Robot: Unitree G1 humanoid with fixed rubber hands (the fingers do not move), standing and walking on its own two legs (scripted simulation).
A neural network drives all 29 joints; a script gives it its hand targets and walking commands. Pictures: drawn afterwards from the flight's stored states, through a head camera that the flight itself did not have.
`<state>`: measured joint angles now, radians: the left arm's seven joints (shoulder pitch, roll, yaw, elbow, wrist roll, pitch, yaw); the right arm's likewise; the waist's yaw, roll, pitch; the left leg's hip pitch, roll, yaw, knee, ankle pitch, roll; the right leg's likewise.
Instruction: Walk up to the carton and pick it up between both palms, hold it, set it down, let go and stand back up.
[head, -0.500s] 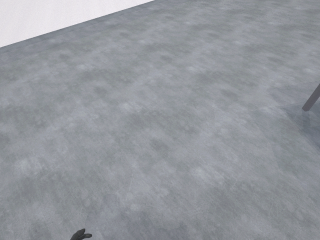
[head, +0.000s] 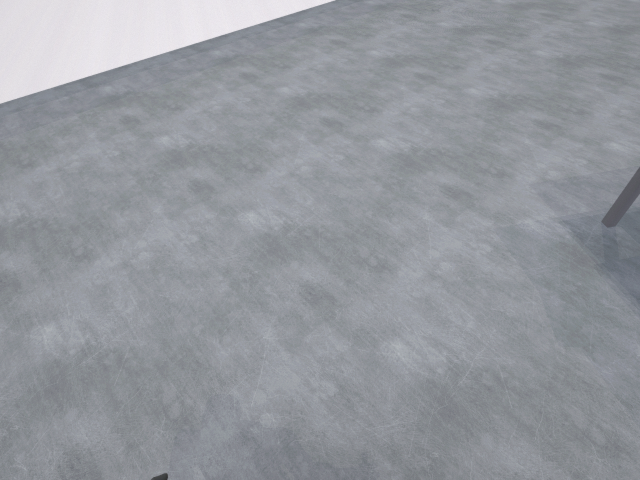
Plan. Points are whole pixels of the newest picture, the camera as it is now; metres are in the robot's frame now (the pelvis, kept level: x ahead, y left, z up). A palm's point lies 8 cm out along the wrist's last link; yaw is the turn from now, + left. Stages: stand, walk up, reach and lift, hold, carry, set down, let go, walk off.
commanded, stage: stand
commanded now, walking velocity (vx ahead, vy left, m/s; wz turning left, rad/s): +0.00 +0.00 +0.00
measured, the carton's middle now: out of the picture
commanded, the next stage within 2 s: walk up in 0.08 s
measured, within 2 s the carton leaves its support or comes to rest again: neither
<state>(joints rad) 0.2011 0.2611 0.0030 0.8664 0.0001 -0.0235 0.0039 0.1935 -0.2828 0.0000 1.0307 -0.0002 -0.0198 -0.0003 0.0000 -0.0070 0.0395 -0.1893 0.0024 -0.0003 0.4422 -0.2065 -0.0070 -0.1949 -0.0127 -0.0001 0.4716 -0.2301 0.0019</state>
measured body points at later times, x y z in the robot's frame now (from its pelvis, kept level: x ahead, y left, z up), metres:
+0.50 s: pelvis +0.01 -0.03 +0.00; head +0.01 -0.04 +0.45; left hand +0.13 +0.25 -0.12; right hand +0.07 -0.35 -0.12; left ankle +0.02 +0.13 -0.74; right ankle +0.05 -0.21 -0.71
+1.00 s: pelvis +0.11 -0.10 +0.00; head +0.13 -0.08 +0.45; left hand +0.30 +0.14 -0.13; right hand +0.05 -0.44 -0.08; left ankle +0.19 -0.05 -0.74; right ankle +0.05 -0.27 -0.68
